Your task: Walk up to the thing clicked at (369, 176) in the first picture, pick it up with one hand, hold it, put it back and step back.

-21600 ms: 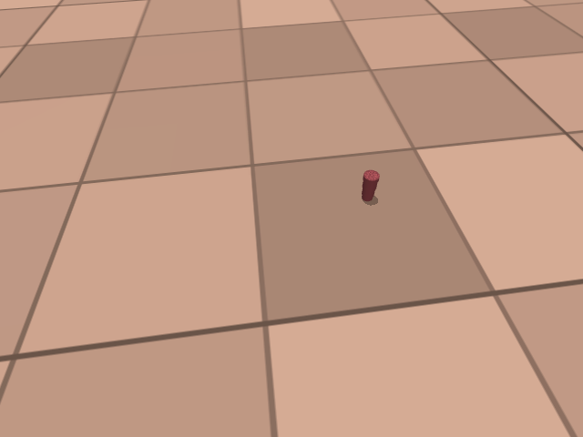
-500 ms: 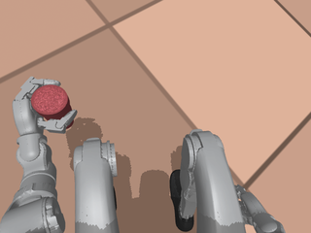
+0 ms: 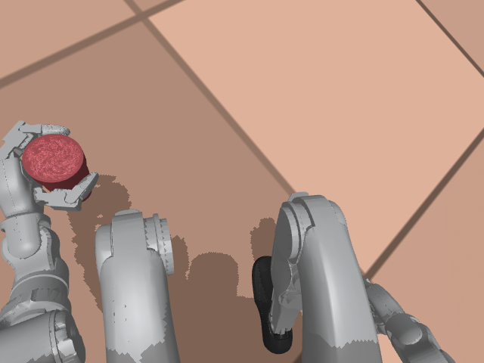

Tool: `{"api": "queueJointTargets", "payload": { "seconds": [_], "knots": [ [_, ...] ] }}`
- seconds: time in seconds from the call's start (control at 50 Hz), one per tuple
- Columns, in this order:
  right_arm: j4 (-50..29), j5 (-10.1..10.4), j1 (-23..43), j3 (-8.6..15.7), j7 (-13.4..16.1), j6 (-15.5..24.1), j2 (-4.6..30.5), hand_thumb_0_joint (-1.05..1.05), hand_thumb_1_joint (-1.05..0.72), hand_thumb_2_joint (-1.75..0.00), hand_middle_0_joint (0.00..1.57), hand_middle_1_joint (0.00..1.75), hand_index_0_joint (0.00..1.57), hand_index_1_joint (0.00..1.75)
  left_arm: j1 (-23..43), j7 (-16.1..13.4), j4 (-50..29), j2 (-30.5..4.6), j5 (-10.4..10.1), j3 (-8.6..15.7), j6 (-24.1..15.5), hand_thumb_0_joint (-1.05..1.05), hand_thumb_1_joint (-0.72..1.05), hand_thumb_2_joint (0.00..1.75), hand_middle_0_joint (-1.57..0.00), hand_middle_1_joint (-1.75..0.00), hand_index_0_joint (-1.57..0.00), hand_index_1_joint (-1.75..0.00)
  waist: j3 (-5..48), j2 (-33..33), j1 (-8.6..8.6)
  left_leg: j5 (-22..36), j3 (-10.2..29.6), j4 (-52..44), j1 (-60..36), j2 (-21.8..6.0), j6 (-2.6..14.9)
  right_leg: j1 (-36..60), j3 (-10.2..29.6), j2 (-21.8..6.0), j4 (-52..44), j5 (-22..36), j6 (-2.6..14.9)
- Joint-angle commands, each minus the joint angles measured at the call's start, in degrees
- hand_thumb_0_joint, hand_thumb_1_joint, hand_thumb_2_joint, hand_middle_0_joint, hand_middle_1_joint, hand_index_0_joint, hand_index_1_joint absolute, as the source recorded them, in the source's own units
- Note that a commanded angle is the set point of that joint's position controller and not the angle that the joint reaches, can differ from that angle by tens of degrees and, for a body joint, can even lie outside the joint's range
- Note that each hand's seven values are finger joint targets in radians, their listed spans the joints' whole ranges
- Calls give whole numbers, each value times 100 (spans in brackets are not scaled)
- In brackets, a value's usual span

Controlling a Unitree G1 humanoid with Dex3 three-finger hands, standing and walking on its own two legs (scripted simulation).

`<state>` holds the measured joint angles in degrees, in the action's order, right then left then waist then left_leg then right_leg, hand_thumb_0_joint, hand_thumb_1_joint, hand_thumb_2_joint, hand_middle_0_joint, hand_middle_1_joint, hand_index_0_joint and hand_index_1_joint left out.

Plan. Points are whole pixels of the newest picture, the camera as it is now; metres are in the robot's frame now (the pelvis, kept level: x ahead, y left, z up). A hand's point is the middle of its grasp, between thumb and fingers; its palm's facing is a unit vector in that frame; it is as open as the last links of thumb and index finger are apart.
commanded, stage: lower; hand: left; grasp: from the side
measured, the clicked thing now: (66, 176) +0.40 +0.26 -0.12
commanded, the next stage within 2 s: loosen in 1.34 s
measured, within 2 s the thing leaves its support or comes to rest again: rests again in 1.22 s
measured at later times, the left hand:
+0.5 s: hand (71, 177) +0.40 +0.27 -0.16, palm faces +0.30 -0.95 -0.02, open 9.7 cm
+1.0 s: hand (74, 181) +0.40 +0.27 -0.18, palm faces +0.32 -0.95 -0.01, open 9.7 cm
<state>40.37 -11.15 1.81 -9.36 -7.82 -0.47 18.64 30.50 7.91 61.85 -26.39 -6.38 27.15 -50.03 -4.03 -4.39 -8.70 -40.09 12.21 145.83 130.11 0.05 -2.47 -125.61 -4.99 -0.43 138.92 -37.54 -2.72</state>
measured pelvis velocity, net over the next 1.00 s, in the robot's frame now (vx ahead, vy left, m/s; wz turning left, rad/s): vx -0.01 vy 0.02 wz -0.10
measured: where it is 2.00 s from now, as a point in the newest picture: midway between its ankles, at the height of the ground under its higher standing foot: (215, 335)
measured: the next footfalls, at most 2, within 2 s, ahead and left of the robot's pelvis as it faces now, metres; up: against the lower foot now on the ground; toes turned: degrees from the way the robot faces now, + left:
none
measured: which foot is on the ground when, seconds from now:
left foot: down 0.00-1.00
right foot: down 0.00-1.00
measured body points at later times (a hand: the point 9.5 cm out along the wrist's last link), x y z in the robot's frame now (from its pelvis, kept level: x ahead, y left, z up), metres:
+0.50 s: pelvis -0.01 +0.01 -0.02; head +0.22 +0.14 +0.35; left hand +0.38 +0.32 -0.15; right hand +0.15 -0.26 -0.08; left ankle +0.08 +0.13 -0.26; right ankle +0.11 -0.13 -0.26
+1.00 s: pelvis -0.01 +0.02 -0.02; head +0.22 +0.17 +0.33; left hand +0.38 +0.32 -0.18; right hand +0.15 -0.25 -0.07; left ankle +0.08 +0.13 -0.27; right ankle +0.11 -0.13 -0.26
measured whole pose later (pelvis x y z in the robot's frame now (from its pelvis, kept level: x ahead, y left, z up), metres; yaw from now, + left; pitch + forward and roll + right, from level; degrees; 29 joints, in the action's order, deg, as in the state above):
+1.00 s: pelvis -0.01 +0.02 -0.02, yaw -5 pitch +13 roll -16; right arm 35.5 -19.4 9.2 -23.3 -9.9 0.3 20.5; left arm 30.9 -1.1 76.0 -39.3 -4.0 30.0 -62.8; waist -15.3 -13.0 -12.2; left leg -40.7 19.9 152.9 127.6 0.3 -1.4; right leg -119.6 -10.8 2.2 139.3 -35.3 -4.0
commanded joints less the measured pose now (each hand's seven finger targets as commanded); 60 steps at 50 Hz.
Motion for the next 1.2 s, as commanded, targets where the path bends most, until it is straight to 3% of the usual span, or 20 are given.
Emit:
{"api": "queueJointTargets", "payload": {
  "seconds": [0.0, 0.04, 0.06, 0.16, 0.22, 0.24, 0.26, 0.46, 0.74, 0.84, 0.86, 0.88, 0.92, 0.96, 1.04, 1.06, 1.08, 1.1, 1.14, 1.18],
  "knots": [
    [-275, -57, -372, 311, 26, 39, 1521, 0, -93, -91, 20, 30, 20, 30, 1447, -115, -813, -1247, -93, 169, -730, 0, 16, 127, -126, -141, -127, -142, 3479, 1311, -247, 603, -584, -1535, -2023, -52, 243, 1993, -585, 272, -1220, 897, 377],
    [-284, -135, -339, 254, 19, 22, 1586, 0, -93, -91, 20, 30, 20, 30, 1351, -127, -812, -1485, -54, 347, -836, 0, 16, 127, -127, -141, -128, -142, 3640, 1426, -196, 764, -568, -1475, -2220, -77, 215, 2103, -599, 293, -1168, 1015, 378],
    [-302, -169, -265, 216, 11, 20, 1603, 0, -92, -91, 20, 30, 20, 30, 1446, -111, -862, -1472, -40, 252, -907, 0, 19, 126, -125, -140, -126, -140, 3576, 1573, -269, 750, -546, -1509, -2271, -80, 196, 2063, -633, 281, -1131, 1005, 379],
    [-361, -278, -113, 37, -1, 44, 1735, 0, -93, -91, 20, 30, 20, 30, 1445, -102, -734, -1599, -141, 378, -1120, 0, 20, 125, -125, -139, -126, -139, 3524, 1810, -378, 816, -430, -1453, -2471, -119, 141, 2093, -737, 305, -1020, 1112, 386],
    [-395, -348, 20, -48, 6, 43, 1798, 0, -93, -91, 20, 30, 20, 30, 1436, -209, -522, -1827, -75, 485, -1201, 0, 18, 124, -123, -138, -125, -138, 3268, 1881, -378, 664, -382, -1468, -2425, -142, 128, 1981, -804, 309, -1003, 980, 390],
    [-417, -378, 31, -88, -5, 41, 1806, 0, -93, -91, 20, 30, 20, 30, 1380, -217, -517, -1678, -85, 400, -1228, 0, 19, 125, -124, -139, -125, -139, 3280, 1929, -430, 769, -357, -1464, -2542, -148, 106, 2024, -828, 300, -987, 1077, 384],
    [-386, -407, -1, -100, -12, 23, 1855, 0, -94, -91, 20, 30, 20, 30, 1428, -270, -548, -1885, -51, 510, -1273, 0, 18, 125, -126, -139, -127, -139, 3334, 2045, -435, 835, -326, -1465, -2597, -158, 80, 2048, -851, 308, -931, 1136, 396],
    [-493, -587, 288, -356, -67, 38, 1995, 0, -92, -91, 20, 30, 20, 30, 1396, -498, -74, -1883, -28, 345, -1506, 0, 19, 124, -124, -138, -126, -138, 2829, 1857, -680, 589, -183, -1300, -2370, -170, 112, 2076, -1016, 347, -945, 1071, 340],
    [-561, -746, 478, -615, -87, 60, 2095, 0, -91, -91, 20, 30, 20, 30, 1320, -777, 220, -2278, 93, 447, -1790, 0, 23, 124, -123, -136, -124, -136, 2640, 2036, -734, 657, -23, -1254, -2478, -226, 73, 2167, -1182, 428, -897, 1187, 330],
    [-604, -786, 551, -671, -100, 48, 2155, 0, -91, -91, 20, 30, 20, 30, 1319, -865, 253, -2222, 159, 303, -1845, 0, 23, 125, -123, -136, -124, -136, 2450, 2214, -826, 732, 92, -1351, -2641, -258, 14, 2060, -1277, 434, -831, 1231, 335],
    [-592, -792, 532, -678, -103, 35, 2179, 0, -91, -91, 20, 30, 20, 30, 1260, -881, 309, -2313, 174, 387, -1853, 0, 25, 125, -124, -136, -125, -136, 2429, 2189, -836, 713, 133, -1378, -2641, -267, 6, 2036, -1314, 425, -810, 1205, 335],
    [-609, -800, 593, -695, -113, 45, 2152, 0, -91, -91, 20, 30, 20, 30, 1377, -876, 298, -2132, 169, 194, -1863, 0, 24, 126, -123, -136, -124, -136, 2331, 2132, -874, 604, 121, -1348, -2570, -264, 23, 2011, -1293, 427, -850, 1141, 317],
    [-605, -816, 548, -721, -123, 49, 2164, 0, -91, -91, 20, 30, 20, 30, 1314, -926, 288, -2322, 146, 382, -1896, 0, 23, 126, -125, -137, -126, -137, 2447, 2124, -800, 694, 134, -1318, -2628, -269, 20, 2096, -1289, 444, -843, 1218, 316],
    [-632, -829, 587, -737, -133, 43, 2197, 0, -91, -91, 20, 30, 20, 30, 1377, -950, 362, -2239, 163, 273, -1927, 0, 21, 125, -125, -136, -125, -137, 2323, 2143, -904, 694, 188, -1342, -2635, -283, 6, 2041, -1336, 440, -821, 1211, 311],
    [-645, -849, 661, -792, -139, 54, 2193, 0, -90, -91, 20, 30, 20, 30, 1314, -1019, 479, -2359, 164, 336, -1985, 0, 22, 124, -124, -133, -124, -134, 2218, 2060, -855, 518, 207, -1318, -2508, -284, 29, 2022, -1355, 473, -853, 1095, 312],
    [-643, -861, 674, -809, -143, 58, 2179, 0, -90, -90, 20, 30, 20, 30, 1385, -1003, 483, -2267, 175, 224, -2011, 0, 24, 126, -124, -135, -125, -136, 2116, 2070, -919, 496, 204, -1318, -2486, -285, 36, 2033, -1345, 459, -875, 1087, 295],
    [-672, -874, 648, -820, -152, 49, 2206, 0, -90, -90, 20, 30, 20, 30, 1363, -1025, 510, -2310, 183, 303, -2035, 0, 23, 127, -126, -136, -127, -137, 2200, 2071, -943, 502, 257, -1356, -2566, -293, 11, 2064, -1396, 464, -855, 1086, 290],
    [-653, -880, 679, -822, -155, 55, 2216, 0, -90, -90, 20, 30, 20, 30, 1244, -1037, 552, -2465, 209, 365, -2042, 0, 23, 125, -126, -135, -126, -136, 2178, 2112, -831, 531, 235, -1332, -2563, -303, 15, 2056, -1376, 475, -833, 1104, 301],
    [-682, -896, 693, -821, -157, 54, 2234, 0, -90, -90, 20, 30, 20, 30, 1256, -1022, 547, -2309, 196, 281, -2080, 0, 25, 126, -125, -135, -126, -136, 2167, 2145, -930, 590, 283, -1352, -2673, -316, -9, 2042, -1404, 469, -812, 1168, 291],
    [-671, -910, 715, -861, -159, 59, 2232, 0, -90, -91, 20, 30, 20, 30, 1285, -1049, 542, -2398, 174, 334, -2110, 0, 24, 126, -126, -135, -126, -136, 2169, 2122, -898, 639, 283, -1317, -2651, -315, 2, 2091, -1402, 485, -818, 1199, 289]
  ]
}}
